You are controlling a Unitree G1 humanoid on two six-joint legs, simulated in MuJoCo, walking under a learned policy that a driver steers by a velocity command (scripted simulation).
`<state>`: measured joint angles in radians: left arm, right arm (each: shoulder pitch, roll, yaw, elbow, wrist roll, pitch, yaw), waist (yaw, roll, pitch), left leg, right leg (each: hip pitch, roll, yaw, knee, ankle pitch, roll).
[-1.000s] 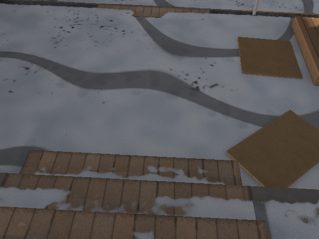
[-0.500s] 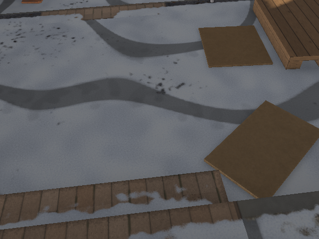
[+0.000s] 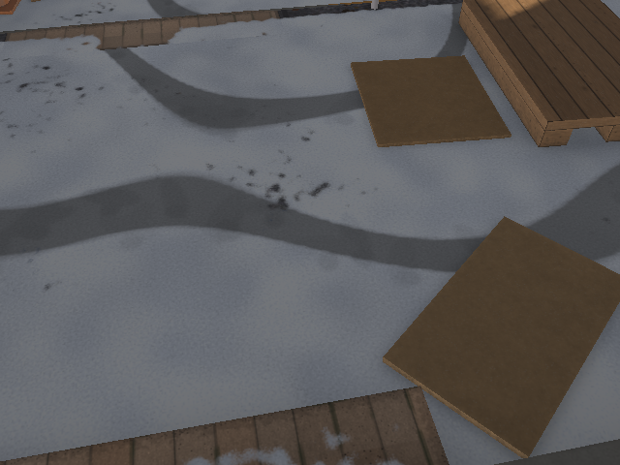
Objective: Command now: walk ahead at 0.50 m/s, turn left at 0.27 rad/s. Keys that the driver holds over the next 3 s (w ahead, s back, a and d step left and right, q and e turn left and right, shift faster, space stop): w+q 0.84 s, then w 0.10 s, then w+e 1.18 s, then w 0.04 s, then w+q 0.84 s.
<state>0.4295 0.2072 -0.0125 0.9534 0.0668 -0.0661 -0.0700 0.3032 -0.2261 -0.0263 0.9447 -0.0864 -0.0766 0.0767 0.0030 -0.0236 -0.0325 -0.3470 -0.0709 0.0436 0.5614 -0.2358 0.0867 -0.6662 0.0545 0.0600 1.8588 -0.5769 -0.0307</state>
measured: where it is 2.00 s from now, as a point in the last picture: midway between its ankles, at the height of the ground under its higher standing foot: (222, 348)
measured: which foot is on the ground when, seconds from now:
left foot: down 0.00-0.40, up 0.42-1.00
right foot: up 0.00-0.36, down 0.38-1.00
